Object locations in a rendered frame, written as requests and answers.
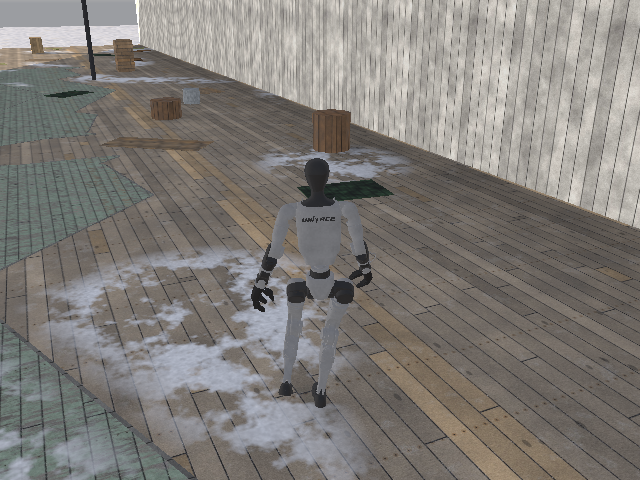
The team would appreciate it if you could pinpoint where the robot left upper arm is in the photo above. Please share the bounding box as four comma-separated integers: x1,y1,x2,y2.
268,202,297,259

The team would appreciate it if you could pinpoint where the robot right upper arm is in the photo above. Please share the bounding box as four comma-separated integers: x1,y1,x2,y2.
339,201,366,256

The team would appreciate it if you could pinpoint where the left robot hand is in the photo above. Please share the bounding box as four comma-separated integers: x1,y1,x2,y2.
251,285,274,312

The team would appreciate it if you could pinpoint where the left robot foot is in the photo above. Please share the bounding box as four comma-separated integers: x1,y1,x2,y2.
278,381,293,396

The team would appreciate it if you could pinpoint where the right robot hand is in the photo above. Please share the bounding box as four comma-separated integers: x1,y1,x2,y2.
349,269,373,288

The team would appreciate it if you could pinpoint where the right robot forearm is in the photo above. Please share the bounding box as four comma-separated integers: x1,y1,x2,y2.
355,240,371,274

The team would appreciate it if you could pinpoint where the robot foot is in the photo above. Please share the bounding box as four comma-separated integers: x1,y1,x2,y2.
278,381,293,396
312,382,326,408

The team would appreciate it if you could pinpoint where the right robot foot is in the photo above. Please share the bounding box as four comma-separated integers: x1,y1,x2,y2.
312,382,326,408

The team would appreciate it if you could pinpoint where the left robot forearm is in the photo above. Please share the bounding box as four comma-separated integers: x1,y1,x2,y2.
254,243,277,289

